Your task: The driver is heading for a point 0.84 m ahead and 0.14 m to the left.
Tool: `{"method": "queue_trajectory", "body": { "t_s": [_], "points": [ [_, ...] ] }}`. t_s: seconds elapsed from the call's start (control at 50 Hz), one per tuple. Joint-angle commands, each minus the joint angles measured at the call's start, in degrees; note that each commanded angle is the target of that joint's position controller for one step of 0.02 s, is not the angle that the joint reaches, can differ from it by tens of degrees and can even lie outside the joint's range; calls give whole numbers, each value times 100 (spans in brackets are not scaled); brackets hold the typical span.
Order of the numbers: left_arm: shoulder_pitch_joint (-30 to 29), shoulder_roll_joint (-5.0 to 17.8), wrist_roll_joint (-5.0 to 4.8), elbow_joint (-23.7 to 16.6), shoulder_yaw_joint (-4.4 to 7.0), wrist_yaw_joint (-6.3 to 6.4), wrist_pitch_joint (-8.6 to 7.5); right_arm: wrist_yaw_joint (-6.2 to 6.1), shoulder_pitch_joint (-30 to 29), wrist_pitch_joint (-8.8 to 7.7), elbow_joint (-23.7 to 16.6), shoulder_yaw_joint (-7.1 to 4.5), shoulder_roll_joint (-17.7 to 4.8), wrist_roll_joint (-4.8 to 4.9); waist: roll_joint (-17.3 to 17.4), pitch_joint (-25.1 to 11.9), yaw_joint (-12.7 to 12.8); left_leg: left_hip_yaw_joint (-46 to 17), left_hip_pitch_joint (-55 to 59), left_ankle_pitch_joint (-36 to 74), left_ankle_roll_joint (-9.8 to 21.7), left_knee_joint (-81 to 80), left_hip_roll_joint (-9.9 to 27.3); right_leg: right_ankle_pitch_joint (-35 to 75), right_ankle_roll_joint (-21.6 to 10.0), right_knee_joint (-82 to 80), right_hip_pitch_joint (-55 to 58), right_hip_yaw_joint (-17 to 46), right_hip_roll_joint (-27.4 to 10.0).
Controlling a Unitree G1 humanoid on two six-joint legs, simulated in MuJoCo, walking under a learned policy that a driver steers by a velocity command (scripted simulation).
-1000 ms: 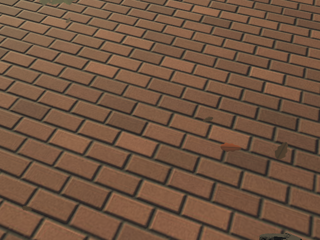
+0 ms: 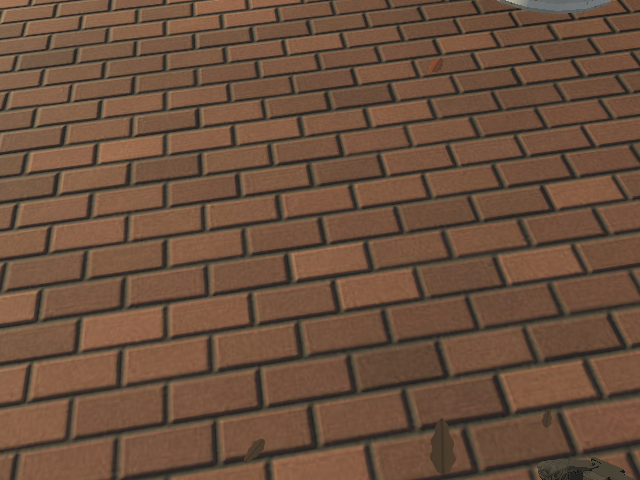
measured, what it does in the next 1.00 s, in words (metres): walks ahead: left foot, then right foot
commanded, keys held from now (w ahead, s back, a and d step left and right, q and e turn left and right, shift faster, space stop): w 0.52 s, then w+q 0.48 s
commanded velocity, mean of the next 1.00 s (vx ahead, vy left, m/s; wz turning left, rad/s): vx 0.50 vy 0.00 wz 0.06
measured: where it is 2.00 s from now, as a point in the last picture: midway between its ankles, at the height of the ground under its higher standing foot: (346, 315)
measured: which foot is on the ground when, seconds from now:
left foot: up 0.00-0.06, down 0.08-0.64, up 0.66-1.00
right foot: down 0.00-0.10, up 0.12-0.60, down 0.62-1.00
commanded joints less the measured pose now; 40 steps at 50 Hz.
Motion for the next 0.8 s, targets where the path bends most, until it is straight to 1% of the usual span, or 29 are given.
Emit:
{"method": "queue_trajectory", "body": {
  "t_s": [0.02, 0.04, 0.06, 0.08, 0.1, 0.12, 0.14, 0.16, 0.18, 0.22, 0.24, 0.28, 0.32, 0.38, 0.44, 0.5, 0.54, 0.56, 0.58, 0.6, 0.62, 0.64, 0.66, 0.68, 0.7, 0.72, 0.74, 0.76, 0.8],
  "points": [
    [190, 858, 36, -193, 149, 80, -79, 0, -397, -169, -528, -87, -518, 23, -706, 5, -160, 153, 554, -11, 273, -646, -265, 3927, -401, 144, 73, 844, -1624],
    [46, 939, 41, -216, 157, 85, -110, -30, 24, -195, -403, -135, -633, 25, -737, -119, -367, 193, 1174, -249, 395, -769, -408, 4602, -286, 430, 14, 781, -1621],
    [-38, 1019, 61, -215, 171, 70, -134, -83, 679, -232, -192, -206, -784, 37, -693, -424, -650, 266, 1914, -500, 511, -877, -592, 5271, -198, 1112, 24, 676, -1515],
    [-116, 1021, 61, -215, 164, 35, -157, -151, 1537, -292, 46, -267, -909, 24, -490, -866, -1090, 210, 2989, -354, 655, -1188, -481, 5032, -95, 2205, -286, 416, -1230],
    [38, 623, 45, -369, 55, 1, -184, -241, 2420, -331, 121, -352, -1306, -102, 101, -1641, -1318, -1144, 4289, -1127, 911, -1179, 766, 3192, -7, 3849, -1157, 156, -889],
    [1018, 217, -175, -343, 4, -28, -157, -196, 2443, -277, 236, -495, -1823, -159, 1683, -2124, -785, -4058, 5316, -1344, 1743, -1998, 2074, -1099, 231, 5560, -2876, -290, 158],
    [695, 662, 49, -225, 36, 10, -112, -127, 1968, -208, 152, -402, -1266, 17, 586, -1467, -698, -4299, 4687, -2198, 1649, -2309, 1845, -891, 138, 5959, -3422, 30, -263],
    [136, 670, 66, -322, 46, -30, -103, -110, 1432, -210, 63, -302, -844, 70, 64, -658, -618, -3251, 3848, -2169, 1538, -2385, 1615, -328, 157, 5810, -3481, -23, -504],
    [-203, 586, 73, -410, 11, -63, -108, -94, 1252, -235, 97, -242, -626, 36, -181, -355, -590, -2540, 3356, -1509, 1408, -2487, 1317, -41, 170, 5530, -3406, -85, -679],
    [-274, 479, 150, -457, -17, -140, -16, -119, 1352, -303, 289, -184, -515, 61, 201, -243, -431, -1633, 2907, -522, 1223, -2647, 907, 77, 247, 5109, -3123, -193, -879],
    [-244, 425, 166, -442, -33, -166, 28, -104, 1490, -355, 381, -178, -513, 84, 298, -286, -405, -1443, 2862, -119, 1229, -2687, 847, 98, 286, 5006, -3034, -253, -883],
    [-370, 352, 188, -476, -62, -203, 82, -83, 1723, -437, 527, -192, -575, 138, 292, -268, -369, -1162, 2899, 260, 1312, -2818, 810, 191, 363, 4808, -3236, -396, -955],
    [-846, 310, 203, -627, -105, -238, 102, -84, 1894, -448, 627, -209, -635, 153, 259, -104, -432, -959, 2949, 186, 1366, -3059, 785, 550, 464, 4449, -3653, -577, -1148],
    [-1648, 210, 177, -880, -191, -273, 81, -81, 2147, -412, 766, -194, -601, 163, 210, 86, -593, -598, 3037, 370, 1310, -3211, 595, 1139, 610, 3502, -3910, -847, -1304],
    [-2232, 84, 135, -1045, -283, -289, 49, -82, 2404, -407, 891, -209, -683, 165, 230, 116, -754, -320, 3116, 817, 1218, -3138, 523, 1582, 633, 2529, -3596, -1075, -1224],
    [-2582, 152, 109, -1150, -292, -262, 26, -100, 2631, -380, 1009, -217, -746, 137, 245, 132, -851, -301, 3458, 1198, 1185, -2934, 677, 1570, 537, 2002, -3381, -1183, -1104],
    [-2672, 224, 112, -1213, -269, -234, -1, -130, 2684, -347, 1076, -221, -769, 118, 243, 169, -828, -416, 3684, 1552, 1157, -2700, 829, 1300, 416, 1774, -3213, -1159, -1041],
    [-2567, 259, 120, -1203, -248, -213, -27, -148, 2643, -327, 1098, -228, -808, 109, 237, 143, -733, -472, 3762, 1918, 1129, -2474, 871, 1093, 351, 1633, -3002, -1149, -963],
    [-2221, 319, 136, -1104, -210, -181, -63, -163, 2564, -310, 1101, -240, -865, 107, 227, -2, -552, -481, 3793, 2513, 1072, -2055, 846, 897, 280, 1433, -2532, -1159, -825],
    [-1490, 407, 170, -859, -151, -133, -127, -162, 2475, -287, 1103, -239, -881, 133, 63, -364, -207, -335, 3645, 2857, 979, -1210, 647, 1017, 169, 996, -1585, -1207, -687],
    [-538, 705, 274, -588, -42, -56, -206, -156, 2432, -294, 1023, -196, -755, 174, -210, -988, 140, -166, 2884, 2072, 866, -31, 362, 984, -24, 932, -153, -729, -1158],
    [174, 1289, 410, -565, 100, 29, -227, -125, 2620, -311, 725, -56, -216, 333, -1192, -1835, 239, 249, 1208, -495, 623, 1881, -295, 198, -426, 653, 1477, 1357, -2874],
    [96, 1377, 225, -517, 157, -4, -117, -177, 2887, -253, 791, -158, -466, 289, -1560, -2042, 57, 40, 349, -2814, 647, 2894, -722, 1, -745, 37, 1419, 2805, -3461],
    [-438, 923, 132, -613, 50, -30, -78, -197, 2577, -187, 844, -246, -719, 184, -834, -1178, -135, -289, 97, -2439, 703, 3163, -336, -363, -610, -53, 679, 2083, -3169],
    [-860, 548, 94, -666, -43, -49, -109, -146, 2312, -187, 819, -219, -548, 171, -648, -537, -257, -295, 117, -2000, 685, 3003, -132, -175, -482, -314, -85, 1330, -2887],
    [-1067, 353, 93, -662, -90, -49, -149, -112, 2237, -149, 835, -215, -430, 160, -653, -251, -398, -266, 306, -1735, 658, 2768, 5, 151, -273, -539, -572, 751, -2620],
    [-1087, 266, 74, -599, -117, -22, -197, -72, 2223, -75, 834, -235, -418, 71, -768, -99, -517, -254, 451, -1609, 603, 2629, 94, 551, -148, -651, -884, 311, -2436],
    [-1077, 262, 73, -560, -116, -3, -245, -25, 2276, 1, 864, -232, -341, 30, -767, -79, -600, -214, 556, -1479, 551, 2639, 109, 880, -96, -710, -1018, -14, -2336],
    [-911, 337, 36, -472, -82, 5, -351, 39, 2090, 86, 770, -248, -276, 37, -647, -96, -665, -166, 376, -1177, 488, 2647, 127, 1482, -116, -796, -972, -428, -2301]
  ]
}}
